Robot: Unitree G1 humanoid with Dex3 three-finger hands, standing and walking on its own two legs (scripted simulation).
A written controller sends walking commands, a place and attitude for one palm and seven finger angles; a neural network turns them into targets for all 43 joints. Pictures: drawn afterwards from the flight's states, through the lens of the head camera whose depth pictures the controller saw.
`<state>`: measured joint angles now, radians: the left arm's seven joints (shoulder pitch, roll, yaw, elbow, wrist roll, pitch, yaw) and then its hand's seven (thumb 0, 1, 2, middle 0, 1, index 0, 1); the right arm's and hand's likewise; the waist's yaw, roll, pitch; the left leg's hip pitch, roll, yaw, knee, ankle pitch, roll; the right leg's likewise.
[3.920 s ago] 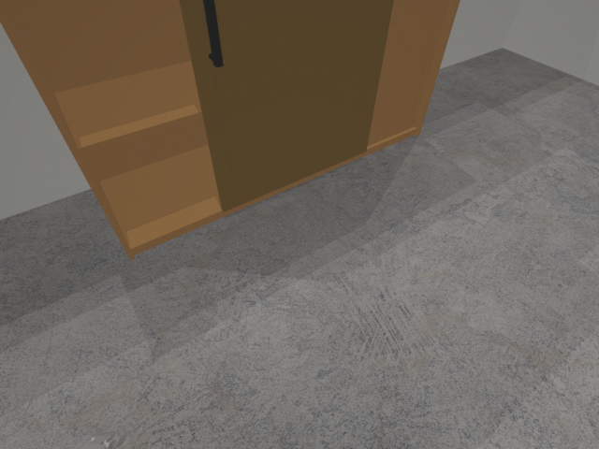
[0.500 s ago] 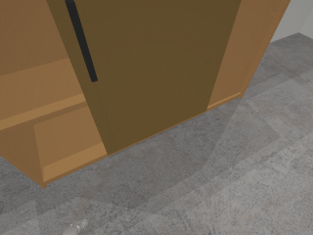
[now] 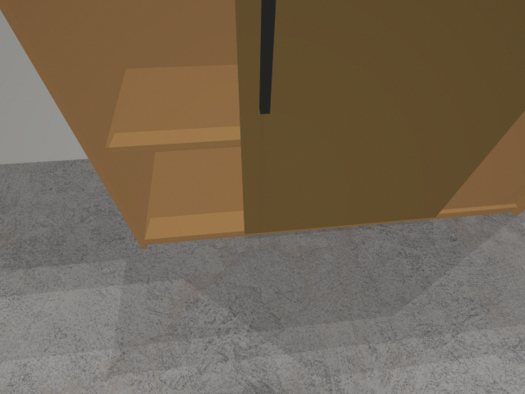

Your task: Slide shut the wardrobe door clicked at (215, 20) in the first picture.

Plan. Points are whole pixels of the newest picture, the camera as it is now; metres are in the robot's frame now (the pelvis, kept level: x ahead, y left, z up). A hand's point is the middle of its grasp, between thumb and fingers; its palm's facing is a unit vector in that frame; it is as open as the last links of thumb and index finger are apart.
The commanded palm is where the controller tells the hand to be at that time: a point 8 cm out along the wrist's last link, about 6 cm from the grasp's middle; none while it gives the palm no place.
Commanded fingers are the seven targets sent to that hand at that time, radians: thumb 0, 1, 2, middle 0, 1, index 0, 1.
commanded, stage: turn to face it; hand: right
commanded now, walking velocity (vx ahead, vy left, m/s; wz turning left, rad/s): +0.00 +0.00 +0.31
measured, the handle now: (265, 48) +0.75 +0.07 +0.12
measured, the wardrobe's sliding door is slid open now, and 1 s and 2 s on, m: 0.42 0.42 0.42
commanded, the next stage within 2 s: take the last steps up to it in 0.24 s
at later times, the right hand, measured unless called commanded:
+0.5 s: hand out of the picture +0.11 -0.21 -0.16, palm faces -0.14 +0.98 -0.16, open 7.4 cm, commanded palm none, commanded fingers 0.00 -0.90 -0.90 0.20 0.30 0.20 0.30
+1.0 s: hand (333, 390) +0.16 -0.10 -0.15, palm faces -0.17 +0.96 -0.22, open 7.2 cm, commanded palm none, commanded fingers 0.00 -0.90 -0.90 0.20 0.30 0.20 0.30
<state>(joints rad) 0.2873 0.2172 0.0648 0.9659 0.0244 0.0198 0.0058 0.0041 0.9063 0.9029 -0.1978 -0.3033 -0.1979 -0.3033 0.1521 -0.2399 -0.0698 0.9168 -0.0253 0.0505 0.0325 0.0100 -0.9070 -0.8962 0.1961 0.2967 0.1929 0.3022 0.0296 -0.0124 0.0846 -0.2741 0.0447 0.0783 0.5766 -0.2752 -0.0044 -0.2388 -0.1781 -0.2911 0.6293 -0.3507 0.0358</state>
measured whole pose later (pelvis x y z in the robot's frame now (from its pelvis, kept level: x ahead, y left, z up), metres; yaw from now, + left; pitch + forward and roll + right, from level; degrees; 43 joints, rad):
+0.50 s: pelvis +0.01 -0.03 +0.01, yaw +10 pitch +0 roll +2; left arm 0.27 0.15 0.02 0.98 0.04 -0.01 0.02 0.00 0.91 0.90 -0.20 -0.30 -0.20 -0.30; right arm 0.21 -0.23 -0.08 0.99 -0.03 0.06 0.03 0.01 -0.91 -0.90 0.20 0.30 0.20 0.30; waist 0.02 0.04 0.01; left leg -0.44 0.00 0.00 1.05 -0.39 -0.01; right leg -0.22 -0.07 -0.15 0.49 -0.26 -0.02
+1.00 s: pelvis +0.09 +0.07 +0.01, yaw +12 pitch -1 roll +0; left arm 0.34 0.19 0.07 1.13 0.04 0.01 -0.01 0.01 0.91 0.90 -0.19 -0.30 -0.19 -0.30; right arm 0.27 -0.15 -0.05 1.08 -0.02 -0.06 -0.01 0.00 -0.94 -0.90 0.20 0.30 0.20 0.30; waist 0.02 -0.04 0.01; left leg -0.14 0.02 0.15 0.43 -0.27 0.04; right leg -0.46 -0.13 -0.10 1.04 -0.34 0.01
